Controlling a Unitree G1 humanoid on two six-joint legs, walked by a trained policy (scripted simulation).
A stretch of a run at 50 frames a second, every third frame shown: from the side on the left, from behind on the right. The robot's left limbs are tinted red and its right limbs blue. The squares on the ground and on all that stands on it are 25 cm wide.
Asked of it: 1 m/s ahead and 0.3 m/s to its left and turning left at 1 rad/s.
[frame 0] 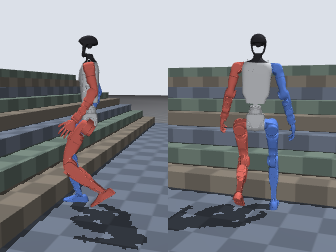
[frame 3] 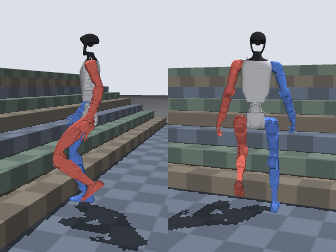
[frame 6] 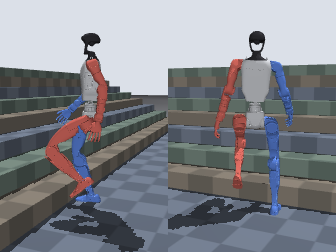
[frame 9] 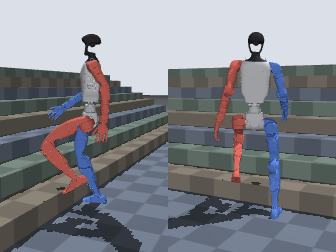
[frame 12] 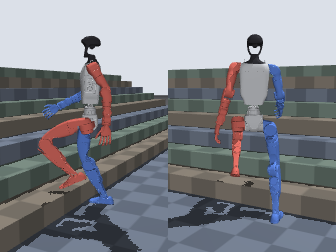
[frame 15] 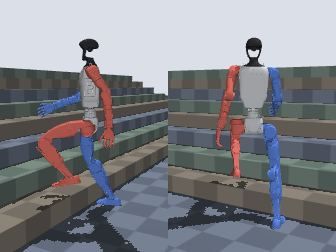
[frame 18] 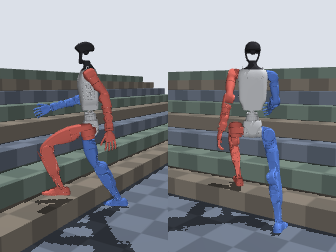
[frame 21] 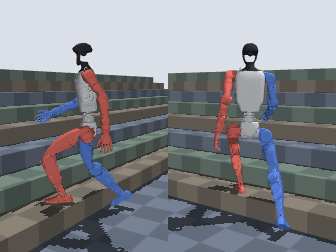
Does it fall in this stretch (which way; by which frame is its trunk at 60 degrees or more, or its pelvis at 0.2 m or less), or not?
no
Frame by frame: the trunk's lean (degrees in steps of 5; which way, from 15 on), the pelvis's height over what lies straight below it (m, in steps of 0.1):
0: 5, 0.7
3: 0, 0.8
6: 0, 0.8
9: 0, 0.8
12: 0, 0.8
15: 0, 0.7
18: 5, 0.7
21: 5, 0.8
